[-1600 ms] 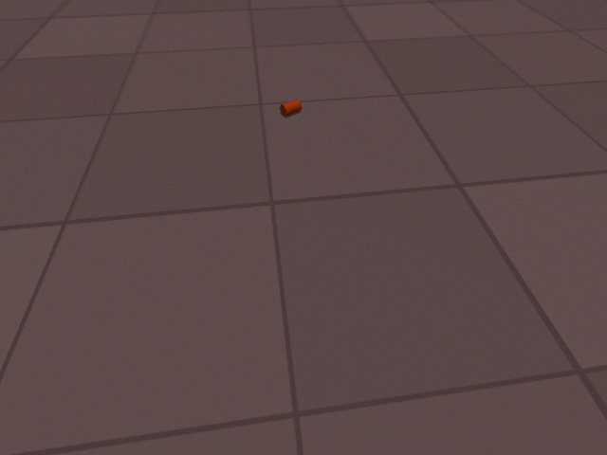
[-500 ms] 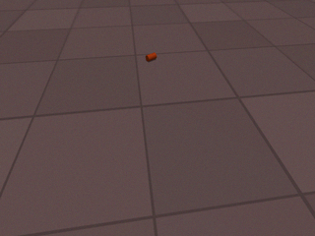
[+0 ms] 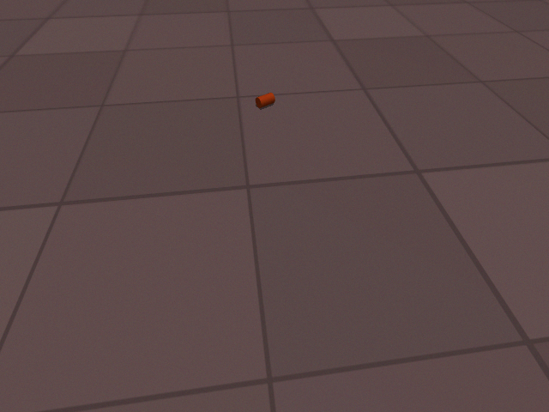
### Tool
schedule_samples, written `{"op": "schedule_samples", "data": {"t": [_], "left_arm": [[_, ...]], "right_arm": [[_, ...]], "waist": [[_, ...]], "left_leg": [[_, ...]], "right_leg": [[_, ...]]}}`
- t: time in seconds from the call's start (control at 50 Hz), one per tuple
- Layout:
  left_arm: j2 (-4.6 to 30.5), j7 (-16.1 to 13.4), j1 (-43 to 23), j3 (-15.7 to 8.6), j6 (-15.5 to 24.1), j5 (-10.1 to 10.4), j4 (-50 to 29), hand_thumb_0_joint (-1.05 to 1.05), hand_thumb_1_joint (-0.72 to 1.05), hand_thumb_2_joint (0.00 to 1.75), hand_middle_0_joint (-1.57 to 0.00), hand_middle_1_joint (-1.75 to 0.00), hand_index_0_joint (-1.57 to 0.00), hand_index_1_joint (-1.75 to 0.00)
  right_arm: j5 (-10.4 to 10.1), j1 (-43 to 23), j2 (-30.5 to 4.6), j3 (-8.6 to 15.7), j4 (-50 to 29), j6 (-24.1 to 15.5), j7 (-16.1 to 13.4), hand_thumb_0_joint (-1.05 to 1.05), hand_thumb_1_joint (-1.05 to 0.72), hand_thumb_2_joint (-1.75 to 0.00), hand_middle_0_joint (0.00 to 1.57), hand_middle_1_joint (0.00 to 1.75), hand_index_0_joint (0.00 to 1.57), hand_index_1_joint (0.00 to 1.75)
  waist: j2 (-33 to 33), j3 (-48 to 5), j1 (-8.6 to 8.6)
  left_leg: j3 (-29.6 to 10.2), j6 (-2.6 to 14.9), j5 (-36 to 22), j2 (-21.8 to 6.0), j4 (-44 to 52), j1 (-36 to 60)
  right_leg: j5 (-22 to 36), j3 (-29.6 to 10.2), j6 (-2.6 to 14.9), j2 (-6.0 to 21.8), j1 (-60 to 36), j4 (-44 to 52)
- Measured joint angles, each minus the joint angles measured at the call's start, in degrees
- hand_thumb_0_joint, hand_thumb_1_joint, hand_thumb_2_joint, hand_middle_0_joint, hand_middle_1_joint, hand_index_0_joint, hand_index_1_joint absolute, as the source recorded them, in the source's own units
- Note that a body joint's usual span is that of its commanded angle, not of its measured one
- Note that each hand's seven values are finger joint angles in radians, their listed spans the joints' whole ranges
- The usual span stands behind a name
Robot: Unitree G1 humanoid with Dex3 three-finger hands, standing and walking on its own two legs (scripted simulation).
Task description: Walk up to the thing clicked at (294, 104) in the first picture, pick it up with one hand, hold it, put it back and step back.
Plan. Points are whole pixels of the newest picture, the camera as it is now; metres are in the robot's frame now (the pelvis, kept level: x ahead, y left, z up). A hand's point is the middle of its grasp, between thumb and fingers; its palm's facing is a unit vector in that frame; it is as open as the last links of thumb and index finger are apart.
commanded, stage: stand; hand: left
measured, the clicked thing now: (265, 100) +2.22 +0.11 -0.75
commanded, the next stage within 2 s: walk up in 0.82 s
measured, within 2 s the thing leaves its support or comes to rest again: neither
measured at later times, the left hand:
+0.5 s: hand out of the picture +0.07 +0.25 -0.16, palm faces -0.02 -0.94 -0.34, open 7.4 cm
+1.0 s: hand out of the picture +0.10 +0.26 -0.15, palm faces -0.07 -0.93 -0.36, open 7.4 cm
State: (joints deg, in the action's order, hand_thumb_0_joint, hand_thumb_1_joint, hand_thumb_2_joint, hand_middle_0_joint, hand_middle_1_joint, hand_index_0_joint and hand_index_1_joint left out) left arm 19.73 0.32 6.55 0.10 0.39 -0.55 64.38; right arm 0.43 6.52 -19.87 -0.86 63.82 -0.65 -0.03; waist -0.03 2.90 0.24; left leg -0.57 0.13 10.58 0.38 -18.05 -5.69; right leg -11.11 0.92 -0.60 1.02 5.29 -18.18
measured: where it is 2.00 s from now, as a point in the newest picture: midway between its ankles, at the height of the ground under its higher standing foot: (303, 341)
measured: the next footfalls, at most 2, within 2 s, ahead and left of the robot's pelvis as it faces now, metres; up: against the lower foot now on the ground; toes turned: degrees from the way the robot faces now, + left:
right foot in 1.14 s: +0.17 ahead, -0.21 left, +0.00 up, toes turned -8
left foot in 1.58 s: +0.45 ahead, +0.07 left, +0.00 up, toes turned +7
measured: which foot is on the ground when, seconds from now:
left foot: down 0.00-1.00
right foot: down 0.00-0.88, up 0.90-1.00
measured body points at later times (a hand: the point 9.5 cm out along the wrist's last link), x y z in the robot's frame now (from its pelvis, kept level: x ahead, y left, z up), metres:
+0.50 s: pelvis +0.00 +0.00 +0.00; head +0.01 +0.00 +0.45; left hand +0.07 +0.30 -0.13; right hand +0.08 -0.30 -0.13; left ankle -0.01 +0.12 -0.75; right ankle -0.01 -0.12 -0.75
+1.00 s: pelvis +0.02 -0.02 -0.01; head +0.02 -0.02 +0.44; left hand +0.11 +0.31 -0.12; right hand +0.07 -0.34 -0.13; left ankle -0.01 +0.12 -0.75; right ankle +0.02 -0.14 -0.72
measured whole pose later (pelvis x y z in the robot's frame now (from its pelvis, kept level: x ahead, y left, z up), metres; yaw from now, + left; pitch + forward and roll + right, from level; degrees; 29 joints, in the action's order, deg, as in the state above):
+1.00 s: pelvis +0.02 -0.02 -0.01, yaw -2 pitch -1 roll +2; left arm 24.7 5.1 9.4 -3.8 0.5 -2.0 61.1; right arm 1.7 12.3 -21.5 4.4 58.4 -3.9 3.4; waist -1.7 0.6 -0.4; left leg 1.8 2.7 15.2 0.2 -20.8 -6.0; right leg -25.7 -0.1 1.1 3.2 21.0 -44.1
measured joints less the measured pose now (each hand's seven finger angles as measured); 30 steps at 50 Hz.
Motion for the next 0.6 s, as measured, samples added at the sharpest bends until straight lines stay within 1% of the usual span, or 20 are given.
{"op": "schedule_samples", "data": {"t": [0.6], "left_arm": [[0.06, -0.05, 0.27, -0.11, 0.00, -0.05, 0.16, 0.00, 0.91, 0.89, -0.20, -0.30, -0.20, -0.30]], "right_arm": [[0.00, 0.23, 0.05, 0.12, -0.03, 0.19, 0.01, 0.00, -0.90, -0.90, 0.21, 0.30, 0.21, 0.30]], "waist": [[-0.03, 0.00, -0.12]], "left_leg": [[-0.11, -0.02, -0.03, -0.06, 0.11, 0.16]], "right_leg": [[0.14, 0.11, 0.03, -0.05, -0.32, 0.37]]}}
